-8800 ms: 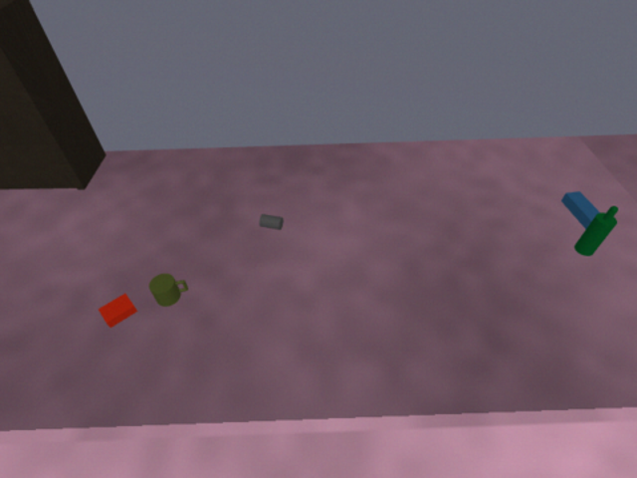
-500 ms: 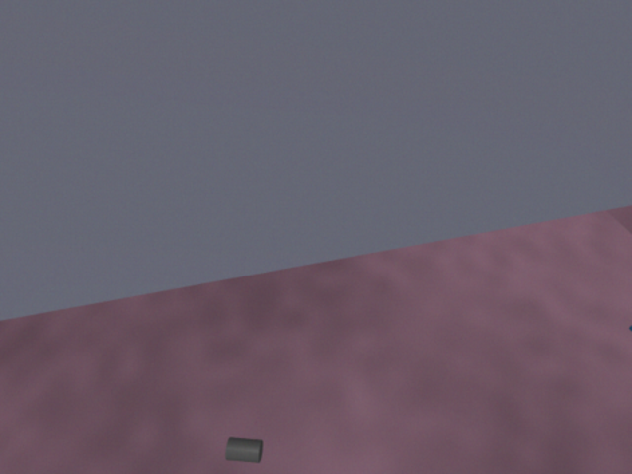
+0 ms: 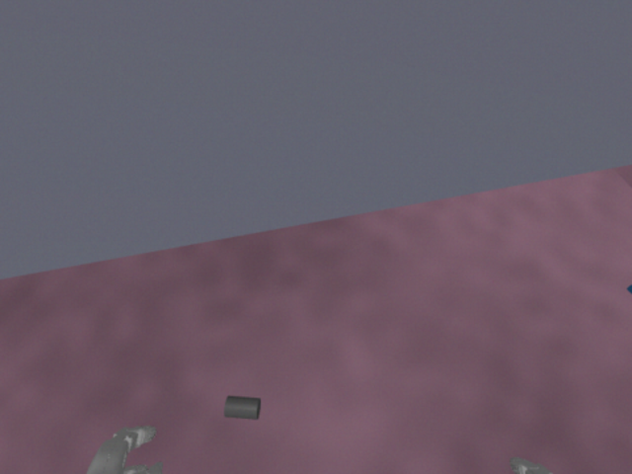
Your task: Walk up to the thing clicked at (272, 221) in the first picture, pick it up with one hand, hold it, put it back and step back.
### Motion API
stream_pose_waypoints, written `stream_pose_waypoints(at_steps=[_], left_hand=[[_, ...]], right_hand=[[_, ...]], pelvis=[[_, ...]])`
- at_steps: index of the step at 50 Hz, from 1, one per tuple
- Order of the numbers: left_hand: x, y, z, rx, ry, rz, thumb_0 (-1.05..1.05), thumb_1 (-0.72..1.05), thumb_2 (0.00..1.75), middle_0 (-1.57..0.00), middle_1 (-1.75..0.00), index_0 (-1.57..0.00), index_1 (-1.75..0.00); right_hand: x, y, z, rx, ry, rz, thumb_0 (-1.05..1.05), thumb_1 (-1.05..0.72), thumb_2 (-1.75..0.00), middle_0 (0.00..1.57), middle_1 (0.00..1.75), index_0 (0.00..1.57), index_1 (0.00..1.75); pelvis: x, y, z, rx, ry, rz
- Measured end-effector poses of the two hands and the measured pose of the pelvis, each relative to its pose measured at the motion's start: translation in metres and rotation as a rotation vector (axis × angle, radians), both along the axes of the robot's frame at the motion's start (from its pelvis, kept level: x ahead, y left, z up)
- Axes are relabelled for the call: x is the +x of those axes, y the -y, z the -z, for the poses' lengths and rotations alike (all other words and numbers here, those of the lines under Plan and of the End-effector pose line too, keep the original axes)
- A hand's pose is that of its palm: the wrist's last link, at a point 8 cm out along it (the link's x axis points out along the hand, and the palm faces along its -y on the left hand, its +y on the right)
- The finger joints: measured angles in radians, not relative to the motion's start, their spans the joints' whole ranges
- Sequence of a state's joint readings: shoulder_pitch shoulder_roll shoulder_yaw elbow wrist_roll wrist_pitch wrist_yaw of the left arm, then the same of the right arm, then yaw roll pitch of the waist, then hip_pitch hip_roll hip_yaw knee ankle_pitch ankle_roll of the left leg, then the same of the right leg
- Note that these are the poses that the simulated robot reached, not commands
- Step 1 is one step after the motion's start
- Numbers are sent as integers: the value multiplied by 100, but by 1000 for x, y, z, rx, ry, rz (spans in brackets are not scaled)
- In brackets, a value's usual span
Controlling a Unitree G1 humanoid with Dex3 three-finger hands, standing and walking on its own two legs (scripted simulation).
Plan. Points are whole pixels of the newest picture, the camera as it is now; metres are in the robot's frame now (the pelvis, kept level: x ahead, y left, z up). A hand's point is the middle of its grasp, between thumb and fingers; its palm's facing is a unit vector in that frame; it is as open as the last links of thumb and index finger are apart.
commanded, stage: rise first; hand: left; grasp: from above
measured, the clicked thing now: (242, 407) +0.36 +0.24 -0.74
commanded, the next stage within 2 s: none
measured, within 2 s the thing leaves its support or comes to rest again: neither
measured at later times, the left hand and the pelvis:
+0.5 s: hand out of the picture +0.13 +0.27 -0.25, palm faces -0.22 -0.84 -0.50, open 13.2 cm; pelvis -0.01 +0.01 -0.10, yaw -1 degrees
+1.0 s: hand (190, 455) +0.21 +0.29 -0.45, palm faces -0.46 -0.43 -0.78, open 13.1 cm; pelvis -0.07 +0.01 -0.30, yaw -2 degrees
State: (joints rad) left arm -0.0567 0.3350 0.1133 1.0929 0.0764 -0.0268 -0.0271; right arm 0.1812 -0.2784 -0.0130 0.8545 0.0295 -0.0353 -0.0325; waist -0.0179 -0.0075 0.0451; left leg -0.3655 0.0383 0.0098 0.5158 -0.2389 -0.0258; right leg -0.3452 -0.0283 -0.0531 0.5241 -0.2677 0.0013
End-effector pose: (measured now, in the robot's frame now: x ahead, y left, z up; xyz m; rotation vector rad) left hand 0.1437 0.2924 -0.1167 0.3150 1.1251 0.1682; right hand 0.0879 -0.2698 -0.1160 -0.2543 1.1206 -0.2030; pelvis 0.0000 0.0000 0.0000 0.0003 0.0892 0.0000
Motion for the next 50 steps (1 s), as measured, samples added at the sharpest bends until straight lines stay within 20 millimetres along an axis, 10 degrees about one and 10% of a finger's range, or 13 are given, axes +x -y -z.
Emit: stream_pose_waypoints(at_steps=[15, 31, 41, 50], left_hand=[[-2, -11, 50, 102, -28, 123, 0, -25, 82, -31, -82, -30, -83], [-12, -18, 114, 228, -3, 290, -1, -42, 88, -27, -88, -25, -90], [35, -20, 210, 361, 104, 608, -1, -40, 85, -32, -83, -30, -85], [76, -14, 281, 529, 206, 758, -1, -37, 83, -32, -79, -31, -81]], right_hand=[[20, -21, 37, 19, 120, -14, 1, -93, -91, 21, 30, 20, 30], [77, -38, 101, 22, 291, -135, 1, -92, -91, 21, 30, 20, 30], [76, -23, 197, -11, 276, -190, 1, -94, -91, 21, 30, 20, 30], [28, -16, 306, 20, 132, -150, 1, -96, -92, 21, 30, 20, 30]], pelvis=[[-3, -12, 53, -10, -159, 13], [-21, -13, 131, -28, -316, -1], [-43, -12, 223, -36, -460, 6], [-72, -12, 302, -38, -504, 24]])
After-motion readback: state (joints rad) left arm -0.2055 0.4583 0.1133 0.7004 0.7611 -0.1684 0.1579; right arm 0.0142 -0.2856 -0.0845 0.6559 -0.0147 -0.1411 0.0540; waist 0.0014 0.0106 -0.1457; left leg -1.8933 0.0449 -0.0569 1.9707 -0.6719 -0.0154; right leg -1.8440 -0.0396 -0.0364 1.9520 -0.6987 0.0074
